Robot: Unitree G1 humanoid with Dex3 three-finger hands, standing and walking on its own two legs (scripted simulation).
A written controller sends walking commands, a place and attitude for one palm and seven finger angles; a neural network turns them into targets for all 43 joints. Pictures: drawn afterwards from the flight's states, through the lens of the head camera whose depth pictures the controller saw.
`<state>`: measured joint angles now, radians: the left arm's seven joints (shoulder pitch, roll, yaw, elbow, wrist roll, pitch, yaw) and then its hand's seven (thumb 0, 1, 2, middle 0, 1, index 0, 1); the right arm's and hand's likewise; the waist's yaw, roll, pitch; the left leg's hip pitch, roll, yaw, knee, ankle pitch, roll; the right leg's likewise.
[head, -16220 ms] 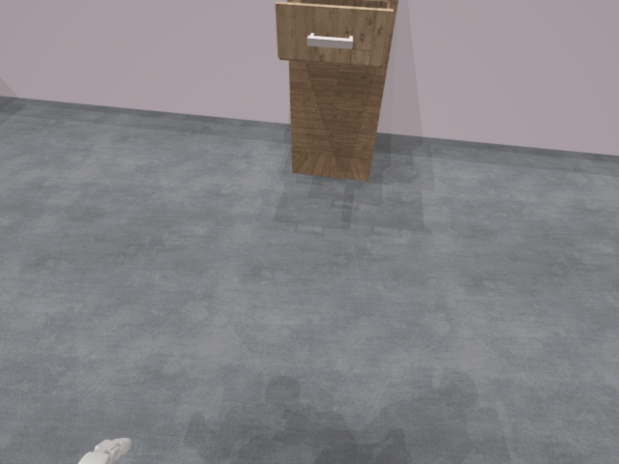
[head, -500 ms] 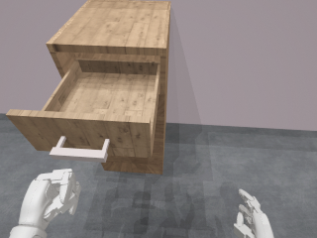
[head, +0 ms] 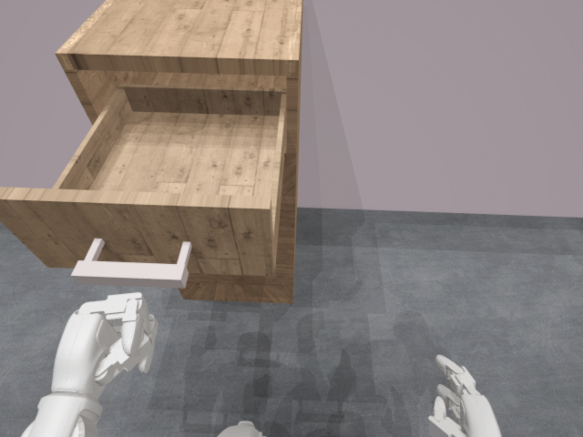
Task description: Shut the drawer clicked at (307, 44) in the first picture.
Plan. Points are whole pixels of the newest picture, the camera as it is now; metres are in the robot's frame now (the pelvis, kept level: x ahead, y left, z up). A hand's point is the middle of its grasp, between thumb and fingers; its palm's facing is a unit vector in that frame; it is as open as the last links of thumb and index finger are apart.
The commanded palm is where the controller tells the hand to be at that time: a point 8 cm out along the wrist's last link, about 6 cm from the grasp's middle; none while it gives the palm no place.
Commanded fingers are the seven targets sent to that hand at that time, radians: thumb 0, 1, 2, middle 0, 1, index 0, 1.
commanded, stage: bring the fist close to the handle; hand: left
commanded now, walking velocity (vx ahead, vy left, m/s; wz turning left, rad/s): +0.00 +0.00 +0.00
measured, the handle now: (136, 260) +0.32 +0.23 +0.08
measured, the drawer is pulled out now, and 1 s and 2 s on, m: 0.29 0.25 0.12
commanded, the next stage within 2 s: push the drawer shut in 0.22 s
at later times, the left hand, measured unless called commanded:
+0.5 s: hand (140, 332) +0.23 +0.19 +0.07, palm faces +0.04 -1.00 -0.06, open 3.3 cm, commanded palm +0.21 +0.25 +0.08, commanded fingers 0.00 0.90 0.90 -1.40 -1.60 -1.40 -1.60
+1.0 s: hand (153, 291) +0.28 +0.19 +0.07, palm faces +0.01 -1.00 -0.04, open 2.9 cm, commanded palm +0.27 +0.25 +0.08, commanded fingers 0.00 0.90 0.90 -1.40 -1.60 -1.40 -1.60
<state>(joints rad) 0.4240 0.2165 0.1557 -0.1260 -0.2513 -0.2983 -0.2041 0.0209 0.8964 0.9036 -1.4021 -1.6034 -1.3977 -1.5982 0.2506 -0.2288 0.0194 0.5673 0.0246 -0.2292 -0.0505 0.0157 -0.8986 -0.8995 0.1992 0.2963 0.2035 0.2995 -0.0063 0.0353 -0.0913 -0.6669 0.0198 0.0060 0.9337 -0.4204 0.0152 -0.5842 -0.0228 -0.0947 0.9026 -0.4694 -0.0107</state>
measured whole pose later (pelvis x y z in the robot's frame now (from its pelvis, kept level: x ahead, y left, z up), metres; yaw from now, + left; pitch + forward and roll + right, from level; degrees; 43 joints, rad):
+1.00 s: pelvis -0.01 -0.01 +0.00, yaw +1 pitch +9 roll -2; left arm 0.05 0.27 0.22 0.20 -0.28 -0.28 -0.27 -0.04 0.83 0.93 -1.40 -1.60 -1.40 -1.60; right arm 0.24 -0.26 0.03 0.60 0.04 -0.18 -0.08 0.01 -0.90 -0.90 0.20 0.30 0.20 0.30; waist -0.01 0.04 -0.07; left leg -0.69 0.02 -0.01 0.92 -0.39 0.00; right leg -0.60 -0.02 -0.11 0.89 -0.45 -0.02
